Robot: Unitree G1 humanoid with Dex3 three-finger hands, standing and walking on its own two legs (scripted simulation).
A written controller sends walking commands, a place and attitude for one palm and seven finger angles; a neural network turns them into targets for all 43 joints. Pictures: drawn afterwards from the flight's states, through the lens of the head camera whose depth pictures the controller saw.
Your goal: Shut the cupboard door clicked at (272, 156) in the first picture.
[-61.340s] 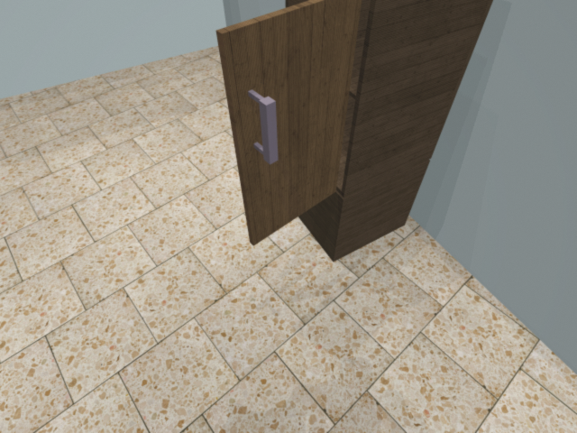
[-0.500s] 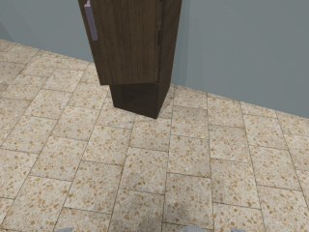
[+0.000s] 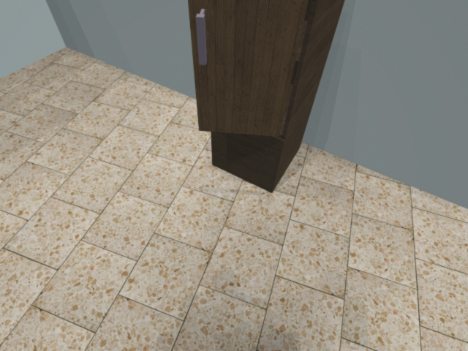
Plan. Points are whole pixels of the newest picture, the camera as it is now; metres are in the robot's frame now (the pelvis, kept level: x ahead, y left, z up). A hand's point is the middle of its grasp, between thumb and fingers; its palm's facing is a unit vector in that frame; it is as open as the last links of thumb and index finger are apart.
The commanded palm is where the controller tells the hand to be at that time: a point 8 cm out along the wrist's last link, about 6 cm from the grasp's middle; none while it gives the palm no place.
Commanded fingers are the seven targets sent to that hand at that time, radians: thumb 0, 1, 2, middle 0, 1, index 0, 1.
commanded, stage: take the last steps up to it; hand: left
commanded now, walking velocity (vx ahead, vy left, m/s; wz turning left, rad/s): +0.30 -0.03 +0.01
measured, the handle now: (202, 37) +0.93 +0.17 +0.07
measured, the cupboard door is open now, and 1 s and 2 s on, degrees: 26 26 26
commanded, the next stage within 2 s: come to a stop and stand still in 1.20 s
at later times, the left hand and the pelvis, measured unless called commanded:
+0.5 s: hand (171, 319) +0.20 +0.14 -0.17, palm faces +0.01 -0.98 -0.20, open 7.4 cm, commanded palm none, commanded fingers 0.00 0.90 0.90 -0.20 -0.30 -0.20 -0.30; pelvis +0.12 -0.04 -0.01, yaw -1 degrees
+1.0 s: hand (166, 287) +0.26 +0.17 -0.18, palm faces +0.06 -0.99 -0.12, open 7.4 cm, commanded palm none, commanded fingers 0.00 0.90 0.90 -0.20 -0.30 -0.20 -0.30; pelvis +0.29 +0.00 +0.00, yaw +0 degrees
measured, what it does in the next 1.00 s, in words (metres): walks ahead: left foot, then right foot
